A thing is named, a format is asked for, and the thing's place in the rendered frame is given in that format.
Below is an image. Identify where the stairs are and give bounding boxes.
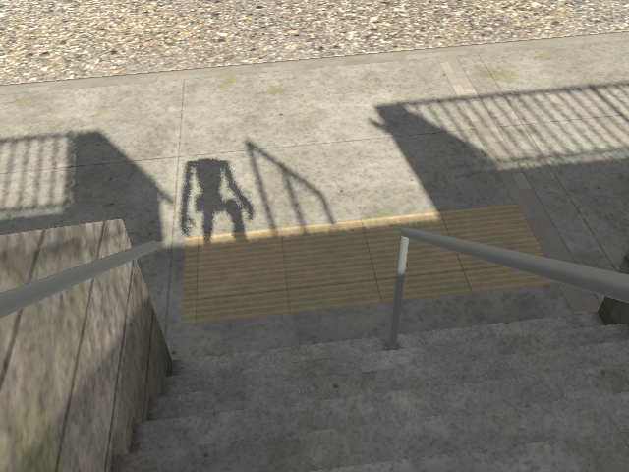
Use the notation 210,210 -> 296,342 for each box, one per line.
111,312 -> 629,472

